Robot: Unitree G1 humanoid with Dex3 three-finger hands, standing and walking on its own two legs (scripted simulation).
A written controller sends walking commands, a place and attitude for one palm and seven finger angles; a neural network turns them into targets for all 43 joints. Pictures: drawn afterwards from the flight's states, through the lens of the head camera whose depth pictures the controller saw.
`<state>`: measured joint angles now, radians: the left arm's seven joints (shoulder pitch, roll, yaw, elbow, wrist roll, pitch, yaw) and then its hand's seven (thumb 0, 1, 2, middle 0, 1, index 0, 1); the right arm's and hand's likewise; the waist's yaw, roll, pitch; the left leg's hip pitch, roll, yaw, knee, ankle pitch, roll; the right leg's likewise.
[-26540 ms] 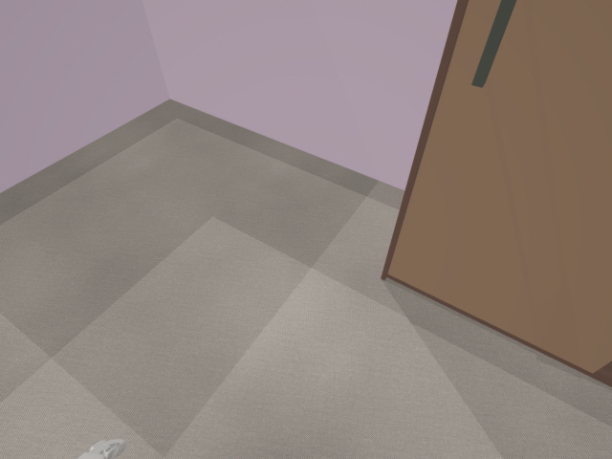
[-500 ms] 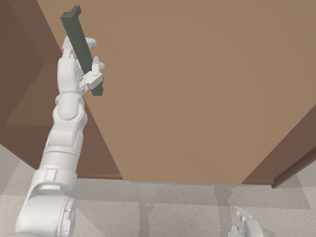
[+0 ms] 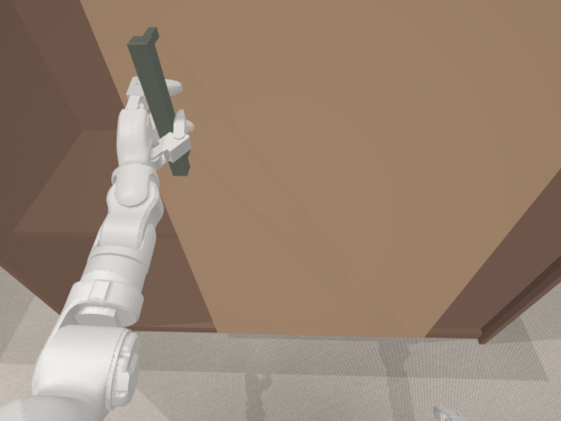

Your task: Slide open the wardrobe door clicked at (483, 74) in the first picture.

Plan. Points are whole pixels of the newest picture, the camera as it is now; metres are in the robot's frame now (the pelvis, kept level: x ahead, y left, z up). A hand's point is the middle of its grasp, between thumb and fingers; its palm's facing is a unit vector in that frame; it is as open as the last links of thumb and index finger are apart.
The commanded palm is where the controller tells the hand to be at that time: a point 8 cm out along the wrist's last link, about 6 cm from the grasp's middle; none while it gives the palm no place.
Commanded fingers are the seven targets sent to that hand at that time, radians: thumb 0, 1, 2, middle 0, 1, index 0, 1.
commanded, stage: loosen the grip on the handle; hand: left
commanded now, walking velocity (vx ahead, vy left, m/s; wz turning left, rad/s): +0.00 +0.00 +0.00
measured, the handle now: (167, 108) +0.48 +0.20 +0.21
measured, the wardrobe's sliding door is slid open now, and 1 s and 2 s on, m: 0.49 0.49 0.49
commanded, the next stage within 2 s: slip the hand off the handle in 0.68 s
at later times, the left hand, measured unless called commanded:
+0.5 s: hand (173, 138) +0.43 +0.18 +0.19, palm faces +0.24 -0.96 -0.11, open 13.1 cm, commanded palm +0.40 +0.23 +0.19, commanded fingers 0.00 -0.55 0.20 -0.30 -1.22 -0.30 -1.22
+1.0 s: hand (165, 138) +0.44 +0.20 +0.19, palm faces +0.19 -0.97 -0.12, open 14.6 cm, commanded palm +0.40 +0.26 +0.18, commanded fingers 0.00 -0.55 0.20 -0.25 -1.15 -0.25 -1.15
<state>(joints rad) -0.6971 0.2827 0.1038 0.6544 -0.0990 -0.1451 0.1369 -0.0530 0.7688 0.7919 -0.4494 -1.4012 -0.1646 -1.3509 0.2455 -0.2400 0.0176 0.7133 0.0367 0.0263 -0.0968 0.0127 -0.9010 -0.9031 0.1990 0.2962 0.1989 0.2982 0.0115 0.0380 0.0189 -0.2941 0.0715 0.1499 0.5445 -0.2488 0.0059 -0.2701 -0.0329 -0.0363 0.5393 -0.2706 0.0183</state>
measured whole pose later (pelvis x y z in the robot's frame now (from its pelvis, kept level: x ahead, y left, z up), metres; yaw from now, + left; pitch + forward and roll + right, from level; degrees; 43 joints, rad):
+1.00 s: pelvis +0.01 -0.01 +0.00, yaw +2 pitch +4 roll +0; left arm -0.69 0.36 0.27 0.72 -0.05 -0.22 -0.05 -0.02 -0.56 0.20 -0.45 -1.26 -0.28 -1.16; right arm 0.26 -0.24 0.02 0.69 0.03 -0.10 -0.04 0.01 -0.90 -0.90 0.20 0.30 0.20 0.30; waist -0.04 0.00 -0.04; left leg -0.35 0.07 0.11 0.53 -0.23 -0.01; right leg -0.32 -0.03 -0.07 0.53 -0.28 0.00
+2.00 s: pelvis +0.00 -0.01 +0.00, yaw +3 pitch +0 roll +0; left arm -0.24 0.37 0.32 0.22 -0.22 -0.07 -0.18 -0.02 -0.56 0.20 -0.25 -1.15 -0.25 -1.15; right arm 0.20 -0.25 0.04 0.63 0.06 -0.13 -0.08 0.01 -0.90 -0.90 0.20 0.30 0.20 0.30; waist 0.05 0.04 -0.06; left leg -0.30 0.06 0.07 0.54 -0.24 -0.01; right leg -0.24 -0.04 -0.10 0.53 -0.29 0.00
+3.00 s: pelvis +0.00 +0.01 +0.01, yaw +3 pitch -5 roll -1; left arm 0.28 0.31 0.30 -0.28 -0.10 -0.07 0.08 -0.01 -0.10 0.42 -0.24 -0.88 -0.23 -0.88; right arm 0.20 -0.22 0.06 0.68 -0.01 -0.20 -0.07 0.02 -0.90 -0.90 0.20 0.30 0.20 0.30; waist 0.09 0.04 0.03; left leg -0.14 0.03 0.09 0.42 -0.19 0.02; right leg -0.08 -0.06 -0.08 0.39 -0.22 0.03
